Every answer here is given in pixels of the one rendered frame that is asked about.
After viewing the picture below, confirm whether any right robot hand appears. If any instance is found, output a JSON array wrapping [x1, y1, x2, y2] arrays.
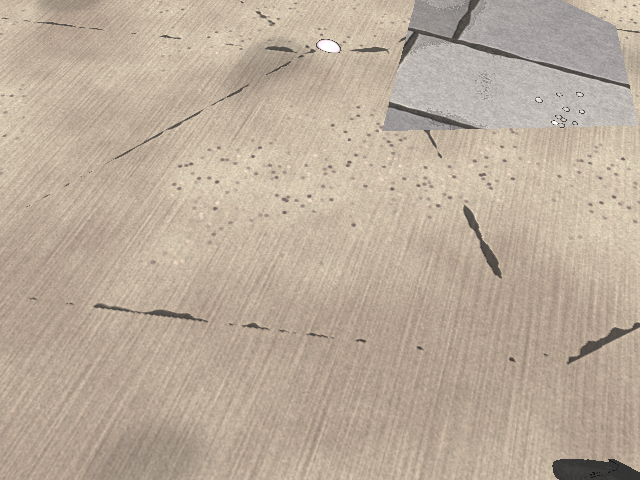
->
[[552, 459, 640, 480]]

